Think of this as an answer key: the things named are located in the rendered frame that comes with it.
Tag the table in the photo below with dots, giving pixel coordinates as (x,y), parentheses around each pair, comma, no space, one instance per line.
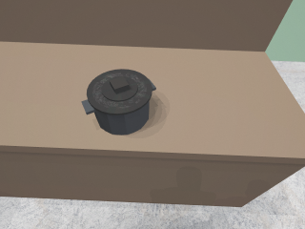
(223,126)

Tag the knob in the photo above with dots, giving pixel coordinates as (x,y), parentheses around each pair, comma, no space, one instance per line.
(119,84)

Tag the lid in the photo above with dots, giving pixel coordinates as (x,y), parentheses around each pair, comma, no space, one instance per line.
(102,97)

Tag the pot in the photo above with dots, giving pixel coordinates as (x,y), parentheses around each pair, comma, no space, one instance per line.
(124,124)

